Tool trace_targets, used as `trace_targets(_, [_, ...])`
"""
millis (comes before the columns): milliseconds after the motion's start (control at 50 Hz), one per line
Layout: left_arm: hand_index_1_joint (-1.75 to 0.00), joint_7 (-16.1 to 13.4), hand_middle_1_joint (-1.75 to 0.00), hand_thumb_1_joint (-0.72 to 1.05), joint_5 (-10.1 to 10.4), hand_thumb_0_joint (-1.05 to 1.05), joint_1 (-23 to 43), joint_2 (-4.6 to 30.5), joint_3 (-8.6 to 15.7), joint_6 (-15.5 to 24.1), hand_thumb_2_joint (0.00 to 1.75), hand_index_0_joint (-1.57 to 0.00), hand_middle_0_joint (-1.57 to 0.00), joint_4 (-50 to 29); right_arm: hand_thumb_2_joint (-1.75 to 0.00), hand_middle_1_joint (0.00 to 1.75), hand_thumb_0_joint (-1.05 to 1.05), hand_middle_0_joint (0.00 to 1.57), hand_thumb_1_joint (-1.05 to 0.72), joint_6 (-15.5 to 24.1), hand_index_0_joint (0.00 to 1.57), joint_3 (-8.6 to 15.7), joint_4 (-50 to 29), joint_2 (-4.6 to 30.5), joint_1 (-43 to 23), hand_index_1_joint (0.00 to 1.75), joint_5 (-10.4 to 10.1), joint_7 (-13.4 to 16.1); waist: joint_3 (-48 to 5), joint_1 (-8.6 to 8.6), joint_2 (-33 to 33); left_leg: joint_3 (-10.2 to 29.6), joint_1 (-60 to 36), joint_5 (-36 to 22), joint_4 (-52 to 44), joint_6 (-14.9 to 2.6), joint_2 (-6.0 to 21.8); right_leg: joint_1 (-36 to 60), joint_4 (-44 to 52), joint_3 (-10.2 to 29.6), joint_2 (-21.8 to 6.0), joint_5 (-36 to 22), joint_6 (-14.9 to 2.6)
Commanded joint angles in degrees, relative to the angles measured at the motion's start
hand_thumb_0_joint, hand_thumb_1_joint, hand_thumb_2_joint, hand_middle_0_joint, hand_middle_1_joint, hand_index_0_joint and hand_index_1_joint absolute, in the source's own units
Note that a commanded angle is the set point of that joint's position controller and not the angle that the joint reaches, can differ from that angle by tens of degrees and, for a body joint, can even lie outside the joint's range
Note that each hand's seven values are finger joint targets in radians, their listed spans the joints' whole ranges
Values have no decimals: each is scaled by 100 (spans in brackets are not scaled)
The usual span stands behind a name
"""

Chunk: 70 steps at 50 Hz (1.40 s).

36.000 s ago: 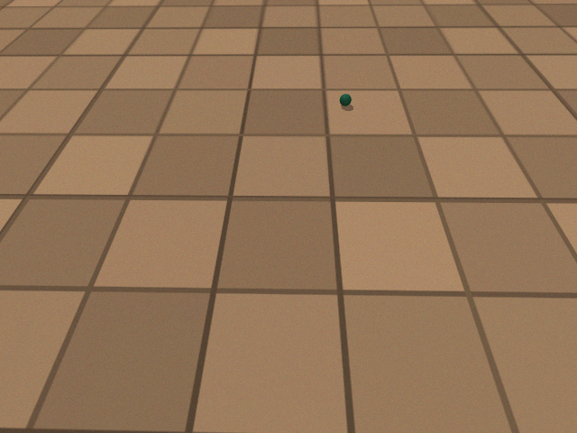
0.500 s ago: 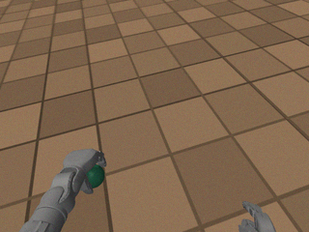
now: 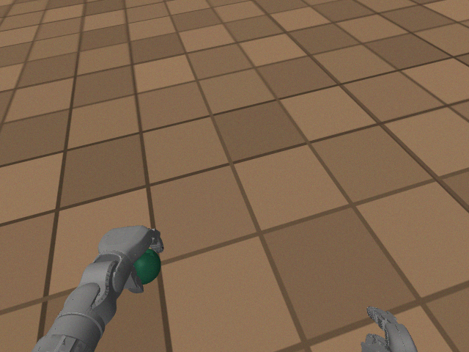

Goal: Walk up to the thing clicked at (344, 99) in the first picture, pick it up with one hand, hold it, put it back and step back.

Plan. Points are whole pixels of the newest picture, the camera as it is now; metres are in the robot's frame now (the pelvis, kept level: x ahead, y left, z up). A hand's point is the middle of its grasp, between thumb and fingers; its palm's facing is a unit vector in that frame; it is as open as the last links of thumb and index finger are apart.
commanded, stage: crouch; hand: left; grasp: from above
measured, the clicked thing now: (142, 265) +0.30 +0.21 -0.07
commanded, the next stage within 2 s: none
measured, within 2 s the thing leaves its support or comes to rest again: neither
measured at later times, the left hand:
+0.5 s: hand (144, 278) +0.30 +0.23 -0.12, palm faces -0.48 +0.00 -0.88, open 9.3 cm
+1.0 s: hand (171, 282) +0.38 +0.24 -0.36, palm faces -0.46 +0.01 -0.89, open 9.3 cm
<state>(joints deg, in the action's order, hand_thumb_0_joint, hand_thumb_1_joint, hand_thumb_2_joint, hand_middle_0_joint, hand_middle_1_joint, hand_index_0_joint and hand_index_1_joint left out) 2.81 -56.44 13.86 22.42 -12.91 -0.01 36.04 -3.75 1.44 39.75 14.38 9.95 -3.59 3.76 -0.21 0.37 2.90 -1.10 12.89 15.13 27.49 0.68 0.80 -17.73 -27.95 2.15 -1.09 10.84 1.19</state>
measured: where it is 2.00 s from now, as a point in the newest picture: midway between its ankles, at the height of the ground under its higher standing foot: outside the picture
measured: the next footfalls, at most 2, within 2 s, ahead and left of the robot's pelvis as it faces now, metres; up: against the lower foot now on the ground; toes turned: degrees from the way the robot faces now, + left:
none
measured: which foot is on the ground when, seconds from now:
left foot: down 0.00-1.00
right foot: down 0.00-1.00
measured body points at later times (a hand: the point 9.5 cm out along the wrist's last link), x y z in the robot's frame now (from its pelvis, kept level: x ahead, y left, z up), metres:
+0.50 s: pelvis -0.01 +0.00 -0.03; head +0.05 +0.00 +0.42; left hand +0.32 +0.22 -0.07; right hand +0.11 -0.27 -0.14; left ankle -0.01 +0.13 -0.74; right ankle +0.04 -0.13 -0.74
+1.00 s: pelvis -0.06 +0.01 -0.23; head +0.13 +0.03 +0.18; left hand +0.40 +0.23 -0.31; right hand -0.03 -0.26 -0.36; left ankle -0.01 +0.13 -0.74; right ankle +0.04 -0.13 -0.74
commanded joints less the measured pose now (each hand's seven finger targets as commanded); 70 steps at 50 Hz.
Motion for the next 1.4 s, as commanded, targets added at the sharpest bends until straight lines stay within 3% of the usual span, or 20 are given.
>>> trace_targets(0, [-56, -294, -61, 67, 12, 0, 1985, 1244, 661, -3, 57, -105, -101, -1168, -90, 30, 0, 20, -91, 237, 20, 265, -788, 698, -474, 30, 16, 13, -1531, 33, -150, -84, -369, -1245, -320, -125, -203, 711, 356, -210, 202, -711, -150])
trace_targets(40, [-57, -278, -61, 69, 8, 0, 1983, 1135, 549, -19, 58, -107, -103, -1102, -90, 30, 0, 20, -91, 242, 20, 251, -790, 692, -472, 30, 13, 8, -1422, -8, -292, -78, -335, -1160, -333, -139, -199, 711, 384, -214, 202, -648, -137])
trace_targets(80, [-56, -264, -64, 68, 17, 0, 1970, 1297, 704, -16, 57, -100, -91, -1136, -89, 30, 0, 20, -88, 229, 20, 272, -802, 706, -490, 30, 4, 13, -1463, 54, -144, -92, -345, -1138, -346, -132, -213, 724, 399, -204, 187, -621, -144])
trace_targets(180, [-62, -352, -65, 65, -53, 0, 1642, 1045, 543, 85, 66, -105, -102, -772, -90, 30, 0, 20, -90, 205, 20, 267, -806, 708, -424, 30, 18, 0, -1163, -50, -396, -56, -212, -1098, -326, -122, -185, 555, 353, -235, 213, -566, -155])
trace_targets(220, [-63, -512, -66, 64, -101, 0, 1756, 1237, 757, 160, 65, -103, -100, -645, -90, 30, 0, 20, -90, 181, 20, 290, -759, 728, -352, 30, 40, -6, -1177, -33, -422, -62, -64, -1056, -239, -130, -214, 504, 336, -230, 190, -545, -140])
trace_targets(260, [-64, -704, -66, 64, -190, 0, 1885, 989, 556, 237, 69, -104, -102, -424, -90, 30, 0, 20, -90, 163, 20, 276, -756, 684, -338, 30, 69, -29, -1063, -154, -548, -74, 102, -831, -138, -149, -250, 322, 287, -206, 155, -379, -119])
trace_targets(300, [-63, -975, -65, 64, -296, 0, 2053, 1037, 636, 296, 69, -103, -101, -59, -90, 30, 0, 20, -90, 154, 20, 313, -623, 718, -205, 30, 107, -50, -1067, -228, -463, -67, 316, -702, 23, -132, -240, 44, 127, -207, 149, -281, -129])
trace_targets(400, [-63, -1654, -65, 61, -610, 0, 2859, 856, 505, 357, 67, -100, -97, 831, -90, 30, 0, 20, -90, 188, 20, 415, -314, 793, 166, 30, 222, -158, -1595, -471, -402, -58, 1124, -580, 983, -95, -230, -759, -726, -196, 143, -260, -125])
trace_targets(520, [-63, -2353, -68, 58, -1034, 0, 4005, 951, 628, 423, 60, -98, -92, 1745, -90, 30, 0, 20, -90, 297, 20, 557, -214, 851, 694, 30, 356, -261, -2636, -593, 1, -71, 2905, -196, 2705, -45, -211, -2264, -2377, -197, 161, -1, -202])
trace_targets(580, [-62, -2536, -70, 57, -1030, 0, 4125, 915, 649, 316, 56, -96, -88, 2456, -90, 30, 0, 20, -90, 340, 20, 562, -225, 902, 779, 30, 402, -242, -2796, -692, 16, -25, 3724, 72, 3270, -47, -218, -2982, -2995, -260, 202, 272, -244])
trace_targets(600, [-61, -2573, -68, 56, -1039, 0, 4234, 1101, 745, 299, 56, -95, -88, 2535, -90, 30, 0, 20, -90, 354, 20, 588, -203, 923, 859, 30, 409, -232, -2957, -649, 11, -1, 4032, 234, 3426, -64, -219, -3102, -3165, -280, 194, 408, -251])
trace_targets(680, [-60, -2585, -67, 58, -997, 0, 4474, 1402, 928, 228, 57, -97, -90, 2628, -90, 30, 0, 20, -90, 418, 20, 605, -244, 962, 974, 30, 475, -213, -3739, -650, 289, 123, 4687, 534, 4086, -49, -199, -3835, -3972, -329, 175, 720, -308])
trace_targets(740, [-63, -2523, -69, 57, -930, 0, 4687, 1392, 986, 204, 59, -96, -90, 2688, -90, 30, 0, 20, -90, 466, 20, 620, -212, 989, 1052, 30, 517, -198, -3973, -802, 238, 148, 5290, 723, 4609, -84, -196, -4338, -4451, -339, 165, 847, -312])
trace_targets(800, [-61, -2484, -69, 56, -967, 0, 4856, 1736, 1175, 201, 55, -94, -86, 2620, -90, 30, 0, 20, -90, 504, 20, 605, -197, 1009, 1128, 30, 542, -193, -4405, -827, 360, 198, 5625, 703, 5012, -90, -207, -4696, -4947, -391, 154, 871, -338])
trace_targets(960, [-62, -2381, -71, 59, -1079, 0, 5446, 2106, 1389, 446, 55, -95, -87, 2927, -90, 30, 0, 20, -90, 634, 20, 503, -132, 1108, 1237, 30, 667, -351, -4432, -1152, 480, 359, 6762, 1360, 6036, -132, -251, -6208, -5965, -515, 88, 1520, -344])
trace_targets(1040, [-64, -2406, -74, 64, -1178, 0, 5732, 2188, 1445, 594, 55, -98, -88, 2976, -90, 30, 0, 20, -90, 718, 20, 422, -73, 1173, 1325, 30, 743, -469, -4756, -1278, 757, 422, 6767, 1076, 6519, -90, -244, -6785, -6480, -561, 32, 1345, -351])
trace_targets(1080, [-63, -2452, -73, 63, -1269, 0, 6078, 2469, 1582, 673, 56, -98, -89, 2866, -90, 30, 0, 20, -90, 744, 20, 428, -1, 1259, 1371, 30, 784, -517, -4957, -1292, 1045, 427, 6799, 966, 6725, -57, -251, -6998, -6728, -579, 14, 1274, -356])
trace_targets(1100, [-63, -2461, -72, 65, -1268, 0, 6047, 2348, 1568, 669, 56, -99, -90, 3008, -90, 30, 0, 20, -90, 754, 20, 405, 11, 1251, 1411, 30, 817, -556, -4935, -1354, 1050, 472, 6775, 886, 6820, -44, -242, -7188, -6840, -608, -6, 1233, -352])
trace_targets(1240, [-64, -2485, -71, 66, -1328, 0, 6492, 2479, 1605, 712, 60, -101, -94, 3057, -90, 30, 0, 20, -90, 767, 20, 365, 10, 1276, 1414, 30, 914, -728, -5126, -1541, 1263, 251, 7337, 963, 7514, -111, -309, -7370, -7298, -607, -2, 1176, -335])
trace_targets(1380, [-63, -2424, -69, 66, -1372, 0, 6629, 2866, 1725, 752, 63, -102, -96, 3223, -90, 30, 0, 20, -91, 711, 20, 324, 8, 1332, 1443, 30, 943, -828, -5173, -1588, 1222, 155, 7838, 849, 8019, -158, -329, -7365, -7692, -619, 10, 963, -308])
